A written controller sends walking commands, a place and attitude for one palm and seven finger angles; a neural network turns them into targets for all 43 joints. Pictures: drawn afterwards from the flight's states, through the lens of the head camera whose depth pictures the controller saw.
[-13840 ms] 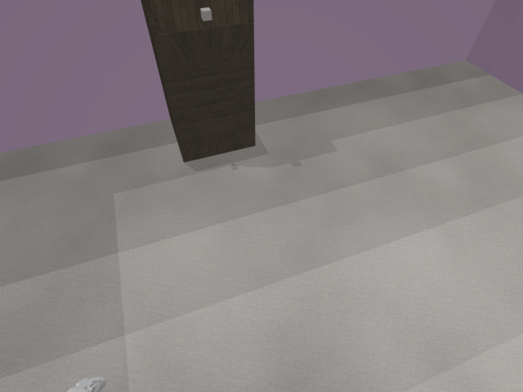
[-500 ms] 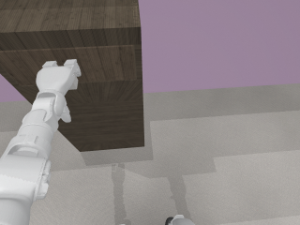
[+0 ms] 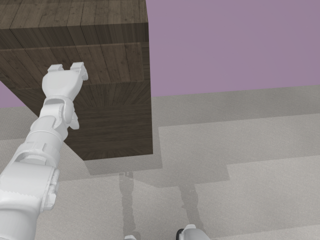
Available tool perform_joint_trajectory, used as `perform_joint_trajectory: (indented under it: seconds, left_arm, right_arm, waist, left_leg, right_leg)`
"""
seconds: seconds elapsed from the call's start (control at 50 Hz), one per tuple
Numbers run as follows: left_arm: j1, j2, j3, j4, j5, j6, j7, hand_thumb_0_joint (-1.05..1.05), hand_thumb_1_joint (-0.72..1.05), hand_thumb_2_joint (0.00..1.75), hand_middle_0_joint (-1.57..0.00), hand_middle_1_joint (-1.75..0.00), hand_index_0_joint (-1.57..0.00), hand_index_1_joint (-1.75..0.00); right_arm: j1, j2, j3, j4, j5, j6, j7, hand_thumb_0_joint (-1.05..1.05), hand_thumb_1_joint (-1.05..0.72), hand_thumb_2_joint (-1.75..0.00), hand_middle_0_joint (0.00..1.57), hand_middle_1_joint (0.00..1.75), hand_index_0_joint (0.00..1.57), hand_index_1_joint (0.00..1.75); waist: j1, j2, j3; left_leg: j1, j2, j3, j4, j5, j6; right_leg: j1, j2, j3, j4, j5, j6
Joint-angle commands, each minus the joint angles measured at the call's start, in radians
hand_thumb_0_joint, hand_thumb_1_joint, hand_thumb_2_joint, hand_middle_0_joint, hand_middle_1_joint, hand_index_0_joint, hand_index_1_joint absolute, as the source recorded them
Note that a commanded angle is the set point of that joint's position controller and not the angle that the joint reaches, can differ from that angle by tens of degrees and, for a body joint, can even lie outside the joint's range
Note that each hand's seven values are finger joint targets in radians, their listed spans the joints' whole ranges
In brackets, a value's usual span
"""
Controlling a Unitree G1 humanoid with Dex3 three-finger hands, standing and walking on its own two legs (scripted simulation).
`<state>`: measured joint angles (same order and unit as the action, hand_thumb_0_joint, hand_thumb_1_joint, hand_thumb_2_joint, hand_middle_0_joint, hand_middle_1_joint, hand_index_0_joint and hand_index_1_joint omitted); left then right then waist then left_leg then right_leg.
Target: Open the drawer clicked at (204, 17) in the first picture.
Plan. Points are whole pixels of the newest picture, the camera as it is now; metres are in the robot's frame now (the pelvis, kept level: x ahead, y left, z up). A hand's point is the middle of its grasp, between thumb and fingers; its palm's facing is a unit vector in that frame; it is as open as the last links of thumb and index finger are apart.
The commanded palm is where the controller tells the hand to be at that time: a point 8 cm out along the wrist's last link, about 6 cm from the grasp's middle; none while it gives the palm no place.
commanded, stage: lower the fingers behind the handle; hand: left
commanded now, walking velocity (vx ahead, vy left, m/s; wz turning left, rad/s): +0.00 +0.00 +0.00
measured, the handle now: (71, 77) +0.54 +0.22 +0.04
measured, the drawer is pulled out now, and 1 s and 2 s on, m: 0.00 0.00 0.01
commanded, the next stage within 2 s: close the thumb around the handle in 0.20 s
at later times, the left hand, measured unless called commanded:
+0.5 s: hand (72, 96) +0.49 +0.22 +0.03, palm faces -0.06 -0.03 -1.00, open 12.8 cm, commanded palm +0.47 +0.22 +0.08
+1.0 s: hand (71, 98) +0.48 +0.22 +0.03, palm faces -0.05 -0.02 -1.00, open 6.8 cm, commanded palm +0.47 +0.22 +0.08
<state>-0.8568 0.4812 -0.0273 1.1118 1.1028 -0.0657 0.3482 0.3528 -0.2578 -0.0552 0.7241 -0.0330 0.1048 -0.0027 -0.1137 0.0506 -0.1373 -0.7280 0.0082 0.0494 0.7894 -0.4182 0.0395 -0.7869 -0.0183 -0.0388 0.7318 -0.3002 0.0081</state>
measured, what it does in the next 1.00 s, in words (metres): stands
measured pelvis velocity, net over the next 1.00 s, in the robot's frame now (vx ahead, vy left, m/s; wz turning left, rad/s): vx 0.00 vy -0.01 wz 0.01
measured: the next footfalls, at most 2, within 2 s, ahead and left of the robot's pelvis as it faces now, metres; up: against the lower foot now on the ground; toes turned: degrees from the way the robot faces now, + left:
none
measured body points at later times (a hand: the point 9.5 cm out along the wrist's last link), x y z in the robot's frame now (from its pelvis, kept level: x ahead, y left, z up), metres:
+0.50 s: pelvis +0.00 -0.01 +0.00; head +0.11 -0.01 +0.44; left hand +0.49 +0.21 +0.08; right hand +0.01 -0.29 -0.13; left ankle -0.04 +0.09 -0.70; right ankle +0.02 -0.13 -0.70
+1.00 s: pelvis +0.00 -0.01 +0.00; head +0.11 -0.01 +0.44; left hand +0.48 +0.22 +0.08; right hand +0.02 -0.28 -0.13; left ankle -0.04 +0.09 -0.70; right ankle +0.02 -0.13 -0.70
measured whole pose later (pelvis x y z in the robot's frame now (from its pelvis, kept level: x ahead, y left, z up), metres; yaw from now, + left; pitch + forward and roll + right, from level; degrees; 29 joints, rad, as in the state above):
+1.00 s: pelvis +0.00 -0.01 +0.00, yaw +1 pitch +20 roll -1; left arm -0.84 0.47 -0.03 1.10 1.10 -0.07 0.35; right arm 0.34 -0.27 -0.06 0.73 -0.03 0.10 -0.01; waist -0.10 0.05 -0.13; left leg -0.71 0.01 0.04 0.77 -0.41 0.03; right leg -0.77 -0.02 -0.05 0.73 -0.30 0.00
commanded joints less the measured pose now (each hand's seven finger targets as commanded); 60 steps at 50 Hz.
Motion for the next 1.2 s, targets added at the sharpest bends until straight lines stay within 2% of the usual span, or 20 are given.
perform_joint_trajectory:
  seconds: [0.0, 0.1, 0.14, 0.24, 0.28, 0.34, 0.4, 0.48, 0.52, 0.56, 0.6, 0.62, 0.76, 0.78, 0.82, 0.86, 0.9, 0.94, 1.08, 1.18]
  left_arm:
    - [-0.462, 0.213, 0.030, -0.187, -0.002, -0.009, 0.035, 0.00, -0.50, 0.30, -0.30, -1.20, -0.30, -1.20]
    - [-0.457, 0.253, 0.051, -0.173, -0.003, -0.011, 0.030, 0.00, -0.50, 0.30, -0.30, -1.20, -0.30, -1.20]
    - [-0.459, 0.254, 0.056, -0.176, -0.006, -0.015, 0.028, 0.00, -0.50, 0.30, -0.30, -1.20, -0.30, -1.20]
    - [-0.485, 0.217, 0.025, -0.187, -0.003, -0.020, 0.028, 0.00, -0.50, 0.30, -0.30, -1.20, -0.30, -1.20]
    - [-0.463, 0.221, 0.033, -0.191, -0.006, -0.019, 0.028, 0.00, -0.50, 0.30, -0.30, -1.20, -0.30, -1.20]
    - [-0.456, 0.202, 0.029, -0.212, -0.011, -0.025, 0.026, 0.00, -0.33, 0.37, -0.31, -1.22, -0.31, -1.22]
    - [-0.421, 0.231, 0.048, -0.196, -0.010, -0.021, 0.025, 0.00, -0.16, 0.44, -0.32, -1.24, -0.32, -1.24]
    - [-0.384, 0.273, 0.082, -0.212, -0.011, -0.026, 0.023, 0.00, 0.06, 0.54, -0.34, -1.26, -0.34, -1.26]
    - [-0.378, 0.239, 0.058, -0.225, -0.010, -0.027, 0.024, 0.00, 0.17, 0.59, -0.35, -1.27, -0.35, -1.27]
    - [-0.359, 0.268, 0.084, -0.221, -0.012, -0.030, 0.027, 0.00, 0.28, 0.64, -0.36, -1.28, -0.36, -1.28]
    - [-0.377, 0.220, 0.045, -0.228, -0.010, -0.028, 0.029, 0.00, 0.40, 0.68, -0.36, -1.30, -0.36, -1.30]
    - [-0.362, 0.232, 0.060, -0.228, -0.012, -0.028, 0.031, 0.00, 0.45, 0.71, -0.37, -1.30, -0.37, -1.30]
    - [-0.377, 0.222, 0.051, -0.226, -0.012, -0.024, 0.033, 0.00, 0.84, 0.88, -0.40, -1.34, -0.40, -1.34]
    - [-0.379, 0.226, 0.053, -0.209, -0.013, -0.019, 0.032, 0.00, 0.90, 0.90, -0.40, -1.35, -0.40, -1.35]
    - [-0.397, 0.237, 0.051, -0.195, -0.006, -0.014, 0.031, 0.00, 0.90, 0.90, -0.40, -1.35, -0.40, -1.35]
    - [-0.425, 0.223, 0.036, -0.216, -0.002, -0.018, 0.034, 0.00, 0.90, 0.90, -0.40, -1.35, -0.40, -1.35]
    - [-0.429, 0.224, 0.033, -0.180, -0.004, -0.006, 0.036, 0.00, 0.90, 0.90, -0.40, -1.35, -0.40, -1.35]
    - [-0.463, 0.261, 0.059, -0.206, -0.002, -0.012, 0.038, 0.00, 0.90, 0.90, -0.40, -1.35, -0.40, -1.35]
    - [-0.463, 0.239, 0.044, -0.205, -0.003, -0.015, 0.038, 0.00, 0.90, 0.90, -0.40, -1.35, -0.40, -1.35]
    - [-0.347, 0.206, 0.044, -0.206, -0.016, -0.020, 0.028, 0.00, 0.90, 0.90, -0.40, -1.35, -0.40, -1.35]
  right_arm:
    - [0.149, -0.171, -0.062, -0.045, 0.000, -0.021, -0.012, 0.00, -0.90, -0.90, 0.20, 0.30, 0.20, 0.30]
    - [0.148, -0.174, -0.057, -0.043, 0.001, -0.022, -0.017, 0.00, -0.90, -0.90, 0.20, 0.30, 0.20, 0.30]
    - [0.150, -0.175, -0.057, -0.045, 0.000, -0.023, -0.017, 0.00, -0.90, -0.90, 0.20, 0.30, 0.20, 0.30]
    - [0.156, -0.171, -0.062, -0.041, -0.001, -0.028, -0.017, 0.00, -0.90, -0.90, 0.20, 0.30, 0.20, 0.30]
    - [0.160, -0.170, -0.064, -0.040, -0.001, -0.027, -0.016, 0.00, -0.90, -0.90, 0.20, 0.30, 0.20, 0.30]
    - [0.161, -0.168, -0.067, -0.040, -0.004, -0.026, -0.013, 0.00, -0.90, -0.90, 0.20, 0.30, 0.20, 0.30]
    - [0.153, -0.169, -0.064, -0.039, -0.001, -0.023, -0.014, 0.00, -0.90, -0.90, 0.20, 0.30, 0.20, 0.30]
    - [0.145, -0.171, -0.062, -0.041, -0.001, -0.018, -0.014, 0.00, -0.90, -0.90, 0.20, 0.30, 0.20, 0.30]
    - [0.140, -0.166, -0.063, -0.048, 0.000, -0.019, -0.013, 0.00, -0.90, -0.90, 0.20, 0.30, 0.20, 0.30]
    - [0.138, -0.169, -0.063, -0.046, 0.000, -0.017, -0.013, 0.00, -0.90, -0.90, 0.20, 0.30, 0.20, 0.30]
    - [0.135, -0.165, -0.065, -0.049, 0.001, -0.018, -0.013, 0.00, -0.90, -0.90, 0.20, 0.30, 0.20, 0.30]
    - [0.133, -0.166, -0.065, -0.050, 0.002, -0.019, -0.010, 0.00, -0.90, -0.90, 0.20, 0.30, 0.20, 0.30]
    - [0.132, -0.164, -0.064, -0.049, 0.000, -0.020, -0.010, 0.00, -0.90, -0.90, 0.20, 0.30, 0.20, 0.30]
    - [0.130, -0.166, -0.065, -0.046, 0.001, -0.019, -0.011, 0.00, -0.90, -0.90, 0.20, 0.30, 0.20, 0.30]
    - [0.129, -0.168, -0.061, -0.045, 0.004, -0.021, -0.014, 0.00, -0.90, -0.90, 0.20, 0.30, 0.20, 0.30]
    - [0.130, -0.167, -0.063, -0.048, 0.002, -0.022, -0.015, 0.00, -0.90, -0.90, 0.20, 0.30, 0.20, 0.30]
    - [0.132, -0.169, -0.060, -0.044, 0.005, -0.023, -0.016, 0.00, -0.90, -0.90, 0.20, 0.30, 0.20, 0.30]
    - [0.133, -0.172, -0.059, -0.040, 0.000, -0.024, -0.018, 0.00, -0.90, -0.90, 0.20, 0.30, 0.20, 0.30]
    - [0.137, -0.168, -0.061, -0.041, 0.002, -0.027, -0.020, 0.00, -0.90, -0.90, 0.20, 0.30, 0.20, 0.30]
    - [0.126, -0.165, -0.063, -0.056, 0.005, -0.026, -0.013, 0.00, -0.90, -0.90, 0.20, 0.30, 0.20, 0.30]
  waist:
    - [-0.029, 0.018, -0.414]
    - [-0.023, 0.018, -0.414]
    - [-0.024, 0.000, -0.426]
    - [-0.036, 0.034, -0.432]
    - [-0.028, 0.033, -0.449]
    - [-0.024, 0.035, -0.472]
    - [-0.017, 0.015, -0.434]
    - [0.000, 0.008, -0.450]
    - [-0.002, 0.021, -0.439]
    - [0.006, 0.008, -0.445]
    - [-0.008, 0.014, -0.418]
    - [0.003, 0.009, -0.423]
    - [0.000, 0.024, -0.450]
    - [-0.007, 0.004, -0.429]
    - [-0.011, -0.001, -0.400]
    - [-0.019, 0.020, -0.430]
    - [-0.024, 0.000, -0.392]
    - [-0.019, 0.017, -0.428]
    - [-0.024, 0.024, -0.443]
    - [0.007, 0.011, -0.438]
  left_leg:
    - [0.270, -0.005, -0.063, -0.064, 0.499, -0.012]
    - [0.234, -0.014, -0.054, -0.068, 0.458, -0.007]
    - [0.232, -0.015, -0.053, -0.063, 0.474, -0.005]
    - [0.258, -0.013, -0.056, -0.056, 0.495, -0.008]
    - [0.268, -0.012, -0.056, -0.051, 0.525, -0.009]
    - [0.289, -0.010, -0.057, -0.045, 0.569, -0.010]
    - [0.245, -0.015, -0.045, -0.055, 0.518, -0.006]
    - [0.234, -0.017, -0.038, -0.060, 0.537, -0.004]
    - [0.246, -0.017, -0.038, -0.063, 0.542, -0.005]
    - [0.237, -0.017, -0.037, -0.064, 0.540, -0.004]
    - [0.248, -0.016, -0.038, -0.067, 0.538, -0.005]
    - [0.247, -0.017, -0.035, -0.069, 0.525, -0.005]
    - [0.267, -0.017, -0.040, -0.066, 0.548, -0.007]
    - [0.252, -0.018, -0.037, -0.065, 0.522, -0.005]
    - [0.230, -0.020, -0.038, -0.074, 0.483, -0.005]
    - [0.250, -0.019, -0.042, -0.070, 0.494, -0.006]
    - [0.227, -0.021, -0.039, -0.072, 0.459, -0.005]
    - [0.239, -0.022, -0.044, -0.067, 0.478, -0.005]
    - [0.253, -0.019, -0.048, -0.064, 0.486, -0.007]
    - [0.261, -0.014, -0.045, -0.074, 0.499, -0.009]
  right_leg:
    - [0.225, 0.059, -0.002, -0.041, 0.283, -0.041]
    - [0.253, 0.056, 0.005, -0.041, 0.289, -0.041]
    - [0.267, 0.057, 0.007, -0.040, 0.308, -0.041]
    - [0.240, 0.058, 0.005, -0.039, 0.308, -0.042]
    - [0.250, 0.058, 0.006, -0.034, 0.327, -0.040]
    - [0.258, 0.060, 0.006, -0.034, 0.351, -0.040]
    - [0.283, 0.057, 0.010, -0.040, 0.351, -0.039]
    - [0.324, 0.054, 0.014, -0.036, 0.392, -0.038]
    - [0.313, 0.055, 0.012, -0.042, 0.382, -0.038]
    - [0.330, 0.054, 0.014, -0.038, 0.390, -0.038]
    - [0.303, 0.056, 0.010, -0.045, 0.378, -0.038]
    - [0.311, 0.056, 0.011, -0.047, 0.369, -0.038]
    - [0.310, 0.056, 0.011, -0.042, 0.375, -0.038]
    - [0.305, 0.056, 0.011, -0.045, 0.368, -0.037]
    - [0.299, 0.055, 0.010, -0.047, 0.346, -0.038]
    - [0.289, 0.054, 0.012, -0.046, 0.343, -0.038]
    - [0.278, 0.056, 0.010, -0.051, 0.323, -0.037]
    - [0.287, 0.055, 0.013, -0.044, 0.332, -0.041]
    - [0.273, 0.055, 0.009, -0.041, 0.326, -0.038]
    - [0.293, 0.058, 0.007, -0.046, 0.324, -0.041]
